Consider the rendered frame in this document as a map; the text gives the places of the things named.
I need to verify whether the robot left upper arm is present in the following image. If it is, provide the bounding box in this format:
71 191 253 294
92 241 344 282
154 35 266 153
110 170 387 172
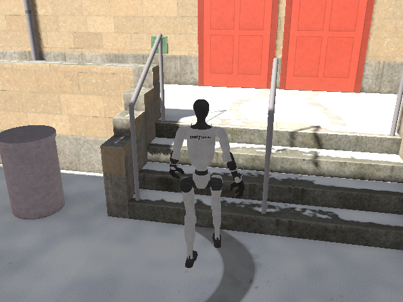
171 126 188 160

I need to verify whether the robot right upper arm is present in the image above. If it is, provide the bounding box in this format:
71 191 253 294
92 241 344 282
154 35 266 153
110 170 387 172
214 126 232 162

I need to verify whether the robot right thigh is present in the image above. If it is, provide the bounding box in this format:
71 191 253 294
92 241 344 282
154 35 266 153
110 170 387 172
210 175 223 212

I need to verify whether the robot right foot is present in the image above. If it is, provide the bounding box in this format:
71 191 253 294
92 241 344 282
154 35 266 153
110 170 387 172
212 233 221 248

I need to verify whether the right robot hand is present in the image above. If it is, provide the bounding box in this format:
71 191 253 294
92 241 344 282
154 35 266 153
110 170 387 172
230 181 244 199

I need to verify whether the right robot forearm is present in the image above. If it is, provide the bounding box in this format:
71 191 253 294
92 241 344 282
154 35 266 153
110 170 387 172
227 152 242 183

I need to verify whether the left robot hand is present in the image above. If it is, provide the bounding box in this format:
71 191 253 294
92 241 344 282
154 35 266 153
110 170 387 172
169 167 184 179

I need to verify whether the left robot forearm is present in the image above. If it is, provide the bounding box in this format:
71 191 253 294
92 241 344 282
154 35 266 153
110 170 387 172
170 151 179 170

